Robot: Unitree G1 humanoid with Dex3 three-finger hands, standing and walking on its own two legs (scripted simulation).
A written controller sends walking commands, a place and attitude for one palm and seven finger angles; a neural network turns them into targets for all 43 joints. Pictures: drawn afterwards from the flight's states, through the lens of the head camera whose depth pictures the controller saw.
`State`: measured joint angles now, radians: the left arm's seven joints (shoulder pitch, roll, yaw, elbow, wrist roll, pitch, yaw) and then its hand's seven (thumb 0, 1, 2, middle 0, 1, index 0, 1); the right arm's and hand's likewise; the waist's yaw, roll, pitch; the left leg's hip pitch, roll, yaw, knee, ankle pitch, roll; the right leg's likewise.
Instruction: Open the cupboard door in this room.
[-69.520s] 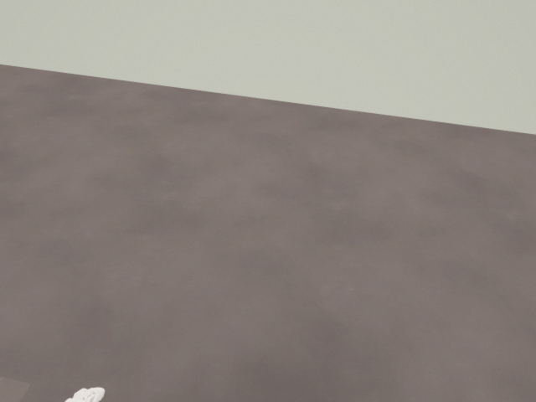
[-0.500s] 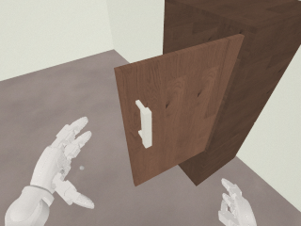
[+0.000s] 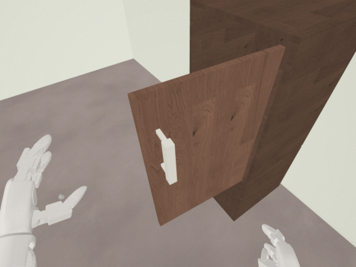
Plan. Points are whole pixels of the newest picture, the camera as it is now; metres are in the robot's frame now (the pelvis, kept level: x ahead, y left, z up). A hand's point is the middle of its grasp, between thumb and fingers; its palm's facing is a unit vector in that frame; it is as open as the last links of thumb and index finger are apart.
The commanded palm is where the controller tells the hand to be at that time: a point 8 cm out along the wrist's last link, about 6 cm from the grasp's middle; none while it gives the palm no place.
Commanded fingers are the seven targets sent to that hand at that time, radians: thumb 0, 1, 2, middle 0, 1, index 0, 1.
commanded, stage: draw the hand back to the body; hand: left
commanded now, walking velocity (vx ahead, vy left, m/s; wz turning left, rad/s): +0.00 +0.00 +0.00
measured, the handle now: (165, 157) +0.34 +0.08 +0.08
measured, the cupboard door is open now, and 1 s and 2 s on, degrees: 85 85 85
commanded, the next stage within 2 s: step back with the hand held close in 0.56 s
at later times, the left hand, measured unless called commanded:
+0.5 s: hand (50, 194) +0.19 +0.25 +0.15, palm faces +0.44 -0.80 -0.40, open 7.5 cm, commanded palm +0.14 +0.29 +0.16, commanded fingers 0.00 0.90 0.90 -0.20 -0.30 -0.20 -0.30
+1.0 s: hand (37, 205) +0.17 +0.26 +0.14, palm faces +0.33 -0.79 -0.51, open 7.4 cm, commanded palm +0.11 +0.31 +0.17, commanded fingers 0.00 0.90 0.90 -0.20 -0.30 -0.20 -0.30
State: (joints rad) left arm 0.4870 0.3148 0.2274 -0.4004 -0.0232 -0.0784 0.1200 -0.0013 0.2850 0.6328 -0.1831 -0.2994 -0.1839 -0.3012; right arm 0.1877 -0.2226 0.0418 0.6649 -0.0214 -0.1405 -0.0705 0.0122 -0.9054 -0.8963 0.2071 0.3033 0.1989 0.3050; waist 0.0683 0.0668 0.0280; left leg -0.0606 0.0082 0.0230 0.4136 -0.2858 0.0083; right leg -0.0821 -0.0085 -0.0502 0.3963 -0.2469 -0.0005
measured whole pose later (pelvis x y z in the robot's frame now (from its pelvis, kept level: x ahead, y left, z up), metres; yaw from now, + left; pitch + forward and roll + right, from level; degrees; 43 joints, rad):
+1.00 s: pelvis -0.04 +0.01 +0.00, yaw -1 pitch +0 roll -1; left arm 0.56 0.41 0.37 -0.47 -0.04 -0.15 0.11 0.01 0.89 0.90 -0.21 -0.30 -0.21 -0.30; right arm 0.15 -0.24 -0.01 0.58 0.00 -0.03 -0.08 0.01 -0.91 -0.90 0.21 0.30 0.20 0.30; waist 0.01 0.03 0.03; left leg -0.22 0.00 0.05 0.46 -0.24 0.02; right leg -0.24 -0.01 -0.03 0.42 -0.18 0.01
